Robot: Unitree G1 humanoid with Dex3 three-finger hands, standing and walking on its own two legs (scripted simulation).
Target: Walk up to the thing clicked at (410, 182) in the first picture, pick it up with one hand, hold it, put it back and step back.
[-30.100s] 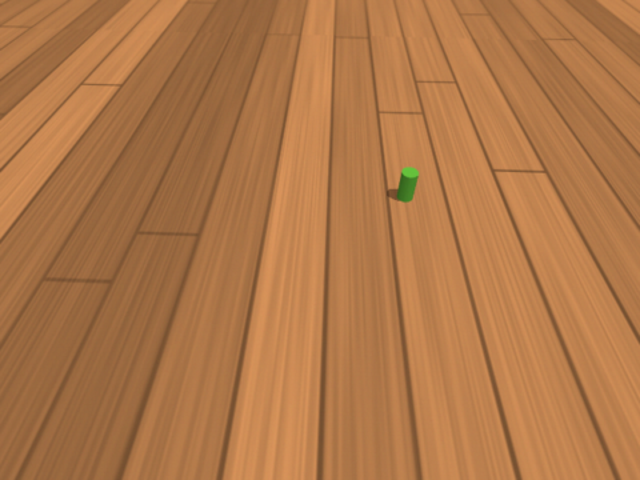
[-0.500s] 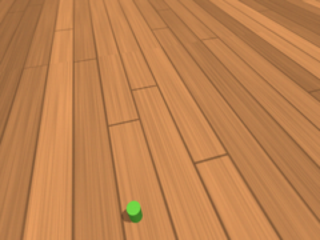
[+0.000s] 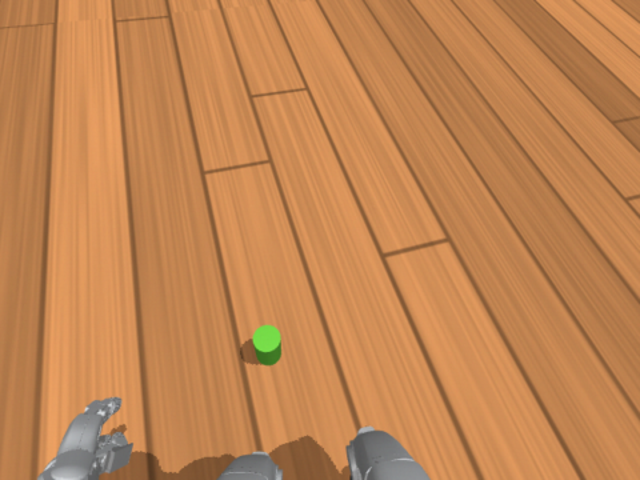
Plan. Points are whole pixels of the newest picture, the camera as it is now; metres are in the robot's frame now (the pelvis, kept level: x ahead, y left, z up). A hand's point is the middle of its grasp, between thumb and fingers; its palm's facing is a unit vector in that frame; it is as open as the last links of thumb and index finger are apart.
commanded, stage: step back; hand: left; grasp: from the side
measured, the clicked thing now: (267, 346) +0.46 +0.11 -0.68
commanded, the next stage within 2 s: none
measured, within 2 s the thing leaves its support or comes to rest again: neither
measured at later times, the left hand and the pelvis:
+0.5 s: hand out of the picture +0.00 +0.26 -0.14, palm faces -0.08 -0.92 -0.40, open 7.4 cm; pelvis -0.10 +0.00 +0.01, yaw -5 degrees
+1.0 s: hand out of the picture -0.14 +0.28 -0.15, palm faces -0.10 -0.92 -0.38, open 7.4 cm; pelvis -0.26 +0.01 +0.00, yaw -6 degrees
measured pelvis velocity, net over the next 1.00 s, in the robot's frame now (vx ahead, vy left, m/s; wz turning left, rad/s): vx -0.26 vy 0.01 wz -0.10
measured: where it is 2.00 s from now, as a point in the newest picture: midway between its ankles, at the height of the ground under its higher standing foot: outside the picture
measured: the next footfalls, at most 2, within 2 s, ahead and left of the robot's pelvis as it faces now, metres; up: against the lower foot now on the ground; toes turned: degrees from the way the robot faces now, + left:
right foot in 0.34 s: -0.05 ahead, -0.12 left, +0.00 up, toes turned -2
left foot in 0.66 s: -0.11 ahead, +0.13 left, +0.00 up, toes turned -4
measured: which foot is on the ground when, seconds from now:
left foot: down 0.00-0.36, up 0.38-0.64, down 0.66-1.00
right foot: up 0.00-0.32, down 0.34-0.66, up 0.68-1.00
